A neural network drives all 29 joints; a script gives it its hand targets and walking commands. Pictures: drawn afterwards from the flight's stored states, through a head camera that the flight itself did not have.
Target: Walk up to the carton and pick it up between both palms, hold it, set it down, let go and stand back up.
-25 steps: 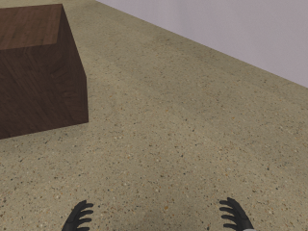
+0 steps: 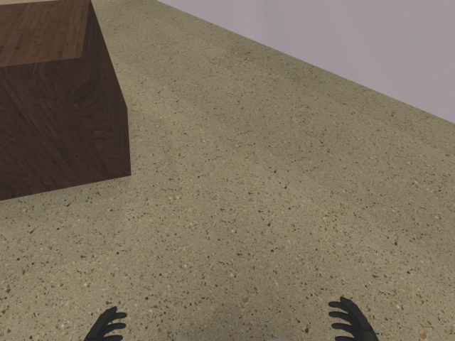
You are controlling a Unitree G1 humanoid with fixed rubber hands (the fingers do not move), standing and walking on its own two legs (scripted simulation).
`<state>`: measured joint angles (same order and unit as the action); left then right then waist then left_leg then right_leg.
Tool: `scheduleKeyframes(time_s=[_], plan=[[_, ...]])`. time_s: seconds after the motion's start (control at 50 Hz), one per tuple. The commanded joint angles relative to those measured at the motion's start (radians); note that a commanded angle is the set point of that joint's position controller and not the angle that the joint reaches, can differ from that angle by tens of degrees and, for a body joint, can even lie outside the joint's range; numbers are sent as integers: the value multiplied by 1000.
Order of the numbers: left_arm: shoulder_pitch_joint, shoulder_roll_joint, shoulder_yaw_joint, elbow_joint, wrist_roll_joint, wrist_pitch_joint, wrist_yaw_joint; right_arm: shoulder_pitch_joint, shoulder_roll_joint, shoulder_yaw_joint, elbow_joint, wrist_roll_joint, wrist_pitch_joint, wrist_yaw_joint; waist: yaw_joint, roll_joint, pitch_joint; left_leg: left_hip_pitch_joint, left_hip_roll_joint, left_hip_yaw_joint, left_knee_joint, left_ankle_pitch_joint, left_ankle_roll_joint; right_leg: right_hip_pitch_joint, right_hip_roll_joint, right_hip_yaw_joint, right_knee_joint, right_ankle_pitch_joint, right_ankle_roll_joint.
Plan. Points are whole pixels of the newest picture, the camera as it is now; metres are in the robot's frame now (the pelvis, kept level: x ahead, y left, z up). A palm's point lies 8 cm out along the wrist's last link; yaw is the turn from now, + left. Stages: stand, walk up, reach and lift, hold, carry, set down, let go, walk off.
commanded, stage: stand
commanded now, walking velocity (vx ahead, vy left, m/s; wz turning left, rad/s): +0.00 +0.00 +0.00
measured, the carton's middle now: out of the picture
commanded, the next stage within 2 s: walk up in 0.66 s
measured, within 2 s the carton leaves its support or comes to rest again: neither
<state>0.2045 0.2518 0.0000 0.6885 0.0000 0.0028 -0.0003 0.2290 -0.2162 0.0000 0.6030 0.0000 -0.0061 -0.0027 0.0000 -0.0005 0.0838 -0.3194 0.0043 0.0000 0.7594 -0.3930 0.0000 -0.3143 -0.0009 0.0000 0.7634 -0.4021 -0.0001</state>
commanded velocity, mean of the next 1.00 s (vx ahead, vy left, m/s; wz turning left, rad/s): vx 0.00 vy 0.00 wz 0.00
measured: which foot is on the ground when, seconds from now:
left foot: down 0.00-0.92, up 0.94-1.00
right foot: down 0.00-1.00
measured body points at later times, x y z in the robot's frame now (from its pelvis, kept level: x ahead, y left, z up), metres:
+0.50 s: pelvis +0.00 +0.00 +0.00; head +0.01 +0.00 +0.45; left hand +0.13 +0.25 -0.11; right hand +0.14 -0.24 -0.10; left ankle +0.01 +0.12 -0.71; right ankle +0.01 -0.12 -0.71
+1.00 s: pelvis +0.00 +0.01 +0.00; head +0.02 +0.01 +0.45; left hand +0.11 +0.28 -0.11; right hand +0.14 -0.24 -0.11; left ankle +0.01 +0.13 -0.67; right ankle +0.01 -0.12 -0.71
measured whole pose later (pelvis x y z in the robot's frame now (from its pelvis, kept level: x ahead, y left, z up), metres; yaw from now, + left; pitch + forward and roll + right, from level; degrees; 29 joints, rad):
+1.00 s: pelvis +0.00 +0.01 +0.00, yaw +1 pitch -3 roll +0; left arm 0.23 0.28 0.00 0.75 0.00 -0.06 0.03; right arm 0.23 -0.29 -0.02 0.64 -0.01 0.03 0.06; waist 0.00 0.02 0.09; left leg -0.46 0.00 -0.01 1.06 -0.41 0.00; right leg -0.31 -0.02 -0.01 0.78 -0.42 0.00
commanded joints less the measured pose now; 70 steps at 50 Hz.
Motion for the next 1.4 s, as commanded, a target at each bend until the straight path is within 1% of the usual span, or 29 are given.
scheduleKeyframes(time_s=[0.0, 0.2, 0.44, 0.52, 0.66, 0.82, 0.84, 0.86, 0.88, 0.9, 0.92, 0.94, 0.98, 1.02, 1.04, 1.08, 1.1, 1.12, 1.14, 1.16, 1.18, 1.2, 1.22, 1.24, 1.26, 1.28, 1.3, 1.34, 1.38], plan=[[-58, 252, 105, -45, 34, -52, 8, -56, -289, -92, -33, -31, -55, -17, 8, 30, -105, -48, 73, -115, -152, 118, 79, 13, -72, 84, -131, 157, -86], [-61, 259, 108, -26, 31, -55, 7, -59, -297, -92, -23, -29, -59, -17, 8, 49, -114, -40, 80, -120, -159, 140, 80, 23, -71, 80, -125, 181, -85], [-57, 267, 107, -6, 26, -55, 7, -58, -295, -89, -11, -26, -59, -17, 10, 38, -121, -24, 81, -122, -156, 169, 83, 23, -80, 91, -129, 201, -88], [-58, 268, 106, 2, 26, -54, 7, -61, -302, -89, -3, -28, -60, -18, 11, 59, -114, -26, 85, -126, -171, 162, 85, 23, -74, 82, -125, 201, -86], [-60, 271, 105, 12, 24, -54, 7, -60, -302, -87, 8, -25, -61, -17, 9, 42, -123, -14, 85, -124, -168, 182, 82, 28, -79, 89, -130, 218, -88], [-61, 273, 103, 27, 22, -56, 7, -63, -312, -88, 20, -25, -60, -17, 11, 59, -126, -10, 89, -125, -172, 201, 84, 34, -79, 89, -131, 230, -87], [162, 458, 168, 28, 13, -86, 27, -76, -421, -143, -119, -82, -26, 40, 72, 117, -165, -254, 36, -199, -10, 142, 126, 251, -154, 212, -156, 13, -146], [263, 527, 192, 54, 28, -103, 48, -102, -354, -132, -143, -80, -10, 59, 110, -44, -155, -476, -37, -78, 224, 11, 77, 396, -337, 463, -329, -99, -240], [260, 542, 202, 41, 33, -115, 58, -119, -346, -134, -148, -92, 3, 65, 113, -54, -102, -580, 11, -123, 400, -167, 46, 372, -511, 617, -429, -98, -321], [223, 522, 201, 29, 28, -119, 65, -105, -380, -145, -132, -94, 11, 71, 95, 21, -61, -582, 51, -166, 451, -144, 32, 325, -522, 602, -435, -108, -342], [189, 505, 200, 20, 32, -121, 70, -84, -392, -152, -117, -90, 13, 79, 76, 56, -45, -548, 62, -173, 459, -117, 29, 270, -503, 555, -428, -93, -334], [154, 493, 198, 16, 37, -123, 73, -73, -390, -156, -108, -83, 14, 88, 61, 55, -31, -498, 74, -174, 457, -92, 28, 206, -471, 484, -421, -78, -317], [102, 481, 190, 4, 43, -129, 80, -33, -383, -160, -93, -75, 17, 106, 29, 7, -46, -437, 86, -168, 456, -51, 34, 151, -413, 346, -371, 7, -289], [99, 495, 188, 3, 48, -131, 85, -27, -376, -163, -88, -70, 23, 118, 20, -45, -67, -416, 108, -147, 376, -45, 30, 139, -385, 254, -317, 97, -275], [106, 507, 191, 13, 42, -130, 84, -35, -385, -174, -90, -66, 30, 122, 22, -72, -96, -385, 100, -122, 321, -26, 18, 132, -374, 260, -290, 99, -280], [87, 530, 195, 7, 48, -130, 87, -50, -376, -171, -101, -62, 35, 125, 14, -145, -107, -359, 113, -102, 245, -74, 27, 100, -399, 241, -274, 56, -279], [54, 533, 194, 4, 49, -129, 87, -37, -382, -177, -90, -62, 35, 126, -3, -153, -113, -294, 117, -86, 202, -64, 33, 51, -396, 221, -266, 33, -267], [21, 536, 189, -2, 49, -127, 86, -4, -384, -183, -72, -61, 33, 127, -26, -159, -126, -187, 104, -51, 124, -40, 42, -22, -371, 173, -235, 7, -243], [-46, 528, 180, -4, 50, -122, 84, 98, -380, -193, -31, -61, 29, 125, -101, -143, -146, 4, 75, -1, 4, 51, 50, -148, -324, 82, -151, -30, -200], [-82, 470, 160, 6, 56, -111, 81, 233, -388, -210, 30, -70, 25, 117, -176, -9, -177, 221, 15, 23, -67, 45, 52, -294, -234, -35, 70, -35, -139], [-47, 369, 126, 12, 57, -102, 76, 342, -441, -229, 58, -84, 16, 101, -224, 241, -174, 363, 1, -111, -185, -56, 72, -492, -108, -140, 419, -89, -83], [-17, 288, 93, -8, 41, -93, 82, 303, -508, -227, 21, -85, 8, 86, -182, 461, -113, 254, 162, -499, -357, -150, 107, -654, 19, -123, 618, -304, -45], [13, 367, 103, 4, 25, -85, 93, 190, -546, -224, -19, -67, 5, 86, -125, 371, -99, 144, 260, -721, -542, -390, 173, -601, -13, -64, 608, -286, -53], [14, 423, 103, 29, 24, -85, 89, 97, -553, -219, -32, -52, 13, 91, -109, 282, -62, 59, 279, -806, -628, -632, 205, -544, -67, 8, 598, -213, -63], [-11, 447, 105, 30, 18, -90, 81, 54, -541, -214, -51, -43, 15, 89, -90, 219, -8, 0, 254, -775, -644, -619, 160, -515, -91, 11, 583, -130, -57], [-9, 452, 110, 43, 14, -91, 76, 51, -523, -211, -54, -45, 14, 83, -81, 173, 27, -29, 225, -717, -623, -519, 118, -482, -104, 8, 562, -68, -52], [37, 459, 118, 67, 7, -89, 72, 54, -509, -208, -61, -47, 12, 79, -65, 171, 36, -44, 201, -652, -596, -440, 99, -440, -118, -1, 529, -32, -48], [96, 478, 123, 92, 0, -86, 68, 73, -473, -196, -63, -45, 6, 80, -48, 126, 36, -38, 174, -571, -543, -317, 105, -381, -129, -17, 459, -14, -53], [123, 475, 122, 107, 5, -83, 68, 85, -459, -191, -70, -45, 5, 83, -39, 91, 35, -23, 187, -542, -523, -295, 140, -353, -131, -26, 395, -18, -58]])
